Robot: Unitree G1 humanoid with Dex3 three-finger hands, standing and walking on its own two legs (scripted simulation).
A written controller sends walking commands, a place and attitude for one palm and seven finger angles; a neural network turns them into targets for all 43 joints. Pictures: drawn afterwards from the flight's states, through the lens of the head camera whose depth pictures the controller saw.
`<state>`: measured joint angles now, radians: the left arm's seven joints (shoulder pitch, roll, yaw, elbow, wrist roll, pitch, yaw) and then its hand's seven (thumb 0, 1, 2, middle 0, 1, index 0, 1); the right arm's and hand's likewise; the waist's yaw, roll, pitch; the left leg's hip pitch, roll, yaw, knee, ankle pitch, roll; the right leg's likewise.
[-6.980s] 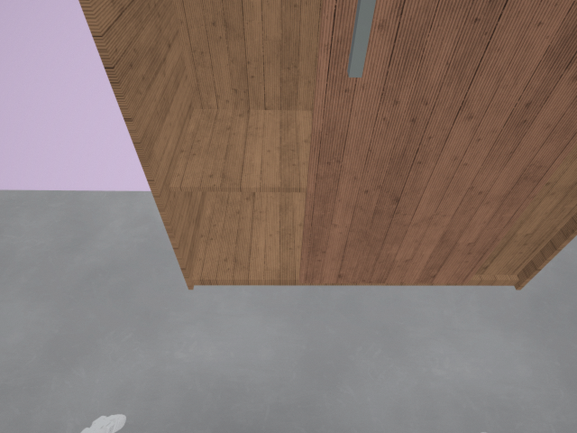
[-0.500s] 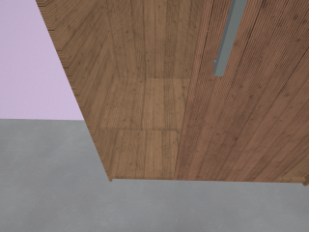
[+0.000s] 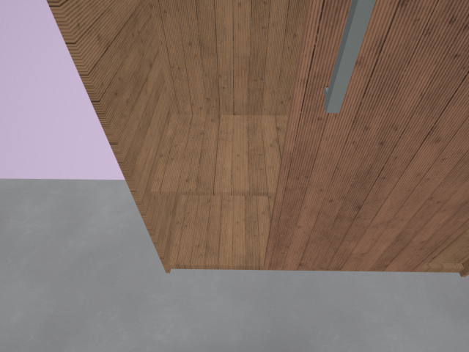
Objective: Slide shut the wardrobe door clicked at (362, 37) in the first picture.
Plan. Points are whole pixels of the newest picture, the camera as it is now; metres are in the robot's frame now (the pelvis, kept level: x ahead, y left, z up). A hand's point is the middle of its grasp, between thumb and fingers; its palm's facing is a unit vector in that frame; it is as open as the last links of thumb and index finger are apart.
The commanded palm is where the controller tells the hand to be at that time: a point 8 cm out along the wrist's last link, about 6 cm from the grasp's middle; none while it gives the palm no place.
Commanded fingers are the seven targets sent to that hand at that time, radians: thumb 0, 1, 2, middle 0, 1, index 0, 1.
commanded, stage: look again from close up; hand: right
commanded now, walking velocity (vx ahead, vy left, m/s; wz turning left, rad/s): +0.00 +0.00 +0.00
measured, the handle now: (345, 43) +0.55 -0.16 +0.27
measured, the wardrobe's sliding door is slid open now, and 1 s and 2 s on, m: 0.42 0.42 0.42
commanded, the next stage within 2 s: shuffle to correct the standing spot in 1.96 s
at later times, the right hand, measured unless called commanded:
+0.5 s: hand out of the picture -0.02 -0.14 -0.18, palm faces +0.07 +0.99 -0.14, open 7.4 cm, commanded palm none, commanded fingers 0.00 -0.90 -0.90 0.20 0.30 0.20 0.30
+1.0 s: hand out of the picture -0.02 -0.14 -0.18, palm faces +0.08 +0.99 -0.13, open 7.4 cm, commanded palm none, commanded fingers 0.00 -0.90 -0.90 0.20 0.30 0.20 0.30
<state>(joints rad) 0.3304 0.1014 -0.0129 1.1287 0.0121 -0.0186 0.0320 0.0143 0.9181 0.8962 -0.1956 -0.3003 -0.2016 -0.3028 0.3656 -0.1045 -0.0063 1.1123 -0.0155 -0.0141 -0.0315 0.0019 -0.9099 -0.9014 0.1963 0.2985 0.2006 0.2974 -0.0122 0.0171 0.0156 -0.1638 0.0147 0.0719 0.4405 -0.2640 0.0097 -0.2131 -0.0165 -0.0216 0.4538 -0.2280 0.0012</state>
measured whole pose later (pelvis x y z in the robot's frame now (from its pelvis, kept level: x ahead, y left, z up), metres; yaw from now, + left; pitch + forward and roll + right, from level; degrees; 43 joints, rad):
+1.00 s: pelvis +0.02 +0.01 +0.00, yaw +0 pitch -1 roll +0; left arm 0.32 0.11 -0.02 1.14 0.01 -0.02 0.04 0.02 0.92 0.90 -0.20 -0.30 -0.20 -0.30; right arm 0.36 -0.10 -0.01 1.12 -0.01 -0.02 -0.03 0.00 -0.91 -0.90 0.20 0.30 0.20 0.30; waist -0.02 0.01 0.02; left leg -0.13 0.00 0.08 0.43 -0.29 0.02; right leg -0.19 -0.03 -0.01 0.45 -0.25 0.01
